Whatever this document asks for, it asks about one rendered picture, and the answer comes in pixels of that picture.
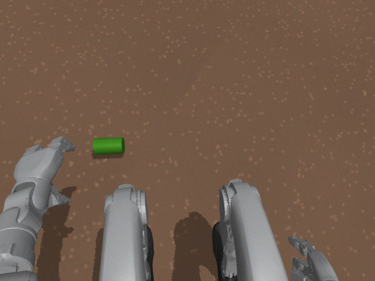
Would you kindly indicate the right robot hand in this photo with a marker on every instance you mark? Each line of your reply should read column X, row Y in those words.
column 317, row 268

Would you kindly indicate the left robot hand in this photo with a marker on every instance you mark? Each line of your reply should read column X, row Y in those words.
column 44, row 163

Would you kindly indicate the right robot foot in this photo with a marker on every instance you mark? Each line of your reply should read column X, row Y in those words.
column 218, row 252

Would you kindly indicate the can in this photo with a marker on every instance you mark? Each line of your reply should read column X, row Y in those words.
column 104, row 146

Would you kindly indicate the left robot arm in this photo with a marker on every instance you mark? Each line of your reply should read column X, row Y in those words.
column 20, row 222

